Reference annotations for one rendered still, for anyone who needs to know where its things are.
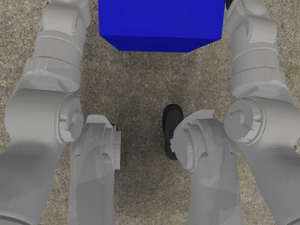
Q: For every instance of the left robot forearm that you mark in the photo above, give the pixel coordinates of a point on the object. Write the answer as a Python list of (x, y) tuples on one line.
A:
[(56, 59)]

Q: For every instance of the right robot forearm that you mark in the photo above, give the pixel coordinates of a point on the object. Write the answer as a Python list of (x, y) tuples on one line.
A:
[(255, 52)]

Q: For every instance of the right robot upper arm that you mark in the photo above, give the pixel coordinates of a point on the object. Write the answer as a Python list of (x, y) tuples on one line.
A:
[(265, 130)]

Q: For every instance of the carton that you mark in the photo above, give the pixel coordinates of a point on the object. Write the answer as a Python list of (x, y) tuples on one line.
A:
[(162, 26)]

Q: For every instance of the right robot thigh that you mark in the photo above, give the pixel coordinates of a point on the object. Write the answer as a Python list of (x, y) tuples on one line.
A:
[(215, 196)]

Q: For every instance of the left robot upper arm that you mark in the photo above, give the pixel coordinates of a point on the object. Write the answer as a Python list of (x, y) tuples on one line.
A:
[(39, 123)]

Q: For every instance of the robot right foot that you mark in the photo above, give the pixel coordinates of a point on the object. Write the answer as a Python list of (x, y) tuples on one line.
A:
[(172, 116)]

